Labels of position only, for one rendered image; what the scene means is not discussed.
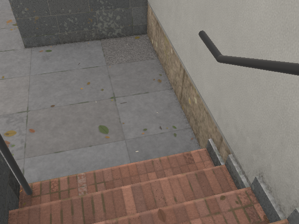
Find stairs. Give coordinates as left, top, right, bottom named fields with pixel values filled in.
left=7, top=148, right=290, bottom=224

